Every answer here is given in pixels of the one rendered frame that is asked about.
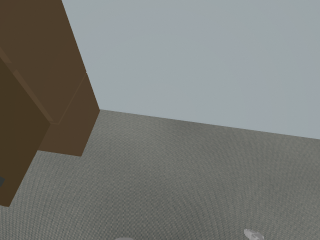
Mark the cupboard door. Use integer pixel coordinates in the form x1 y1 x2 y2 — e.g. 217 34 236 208
0 58 51 207

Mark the robot right hand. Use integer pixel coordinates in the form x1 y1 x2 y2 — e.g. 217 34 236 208
244 228 265 240

